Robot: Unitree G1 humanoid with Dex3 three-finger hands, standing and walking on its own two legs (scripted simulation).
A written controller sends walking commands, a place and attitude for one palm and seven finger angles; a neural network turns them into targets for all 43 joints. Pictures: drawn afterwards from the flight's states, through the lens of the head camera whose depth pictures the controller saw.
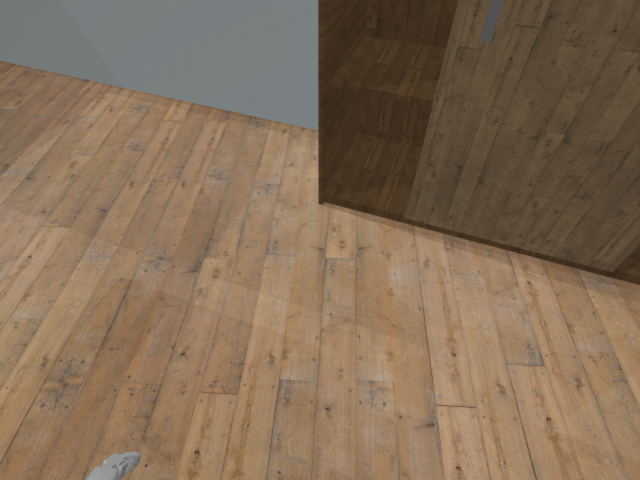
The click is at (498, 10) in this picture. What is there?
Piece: wardrobe's sliding door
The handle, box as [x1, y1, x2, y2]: [480, 0, 503, 42]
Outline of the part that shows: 503,0 491,1 480,40 490,42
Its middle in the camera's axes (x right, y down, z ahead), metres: +0.44 -0.63 +0.93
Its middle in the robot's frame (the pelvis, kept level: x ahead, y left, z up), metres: +1.17 -0.38 +0.19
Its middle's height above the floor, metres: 0.96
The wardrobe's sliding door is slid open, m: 0.38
